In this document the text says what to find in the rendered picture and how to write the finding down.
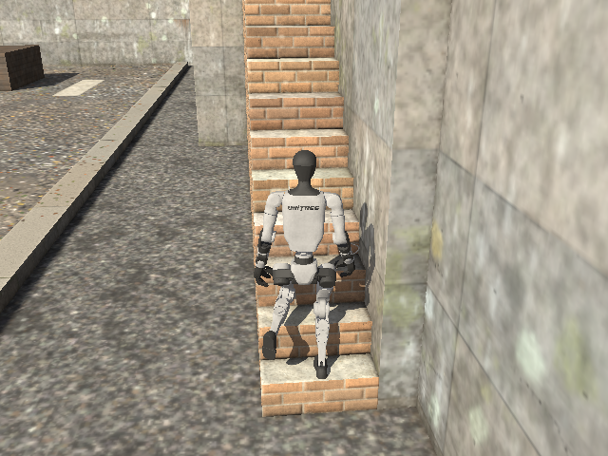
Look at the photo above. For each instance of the right robot shin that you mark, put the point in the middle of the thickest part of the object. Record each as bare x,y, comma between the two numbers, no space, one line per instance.
322,327

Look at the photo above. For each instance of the robot right forearm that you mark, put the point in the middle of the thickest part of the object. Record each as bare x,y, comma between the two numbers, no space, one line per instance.
346,250

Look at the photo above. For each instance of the left robot hand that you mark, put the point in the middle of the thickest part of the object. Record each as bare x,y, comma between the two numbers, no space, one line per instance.
262,272

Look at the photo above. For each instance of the right robot upper arm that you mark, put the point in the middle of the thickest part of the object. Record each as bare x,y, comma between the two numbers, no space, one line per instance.
334,202

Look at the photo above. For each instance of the robot left forearm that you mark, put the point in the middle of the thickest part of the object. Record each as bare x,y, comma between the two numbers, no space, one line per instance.
263,251

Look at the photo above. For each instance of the right robot hand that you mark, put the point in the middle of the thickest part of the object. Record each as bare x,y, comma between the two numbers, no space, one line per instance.
341,263

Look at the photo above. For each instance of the humanoid robot head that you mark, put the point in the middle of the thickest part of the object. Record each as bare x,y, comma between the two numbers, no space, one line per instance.
304,163

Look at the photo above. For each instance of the left robot upper arm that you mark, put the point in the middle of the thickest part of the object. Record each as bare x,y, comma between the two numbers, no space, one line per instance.
270,214

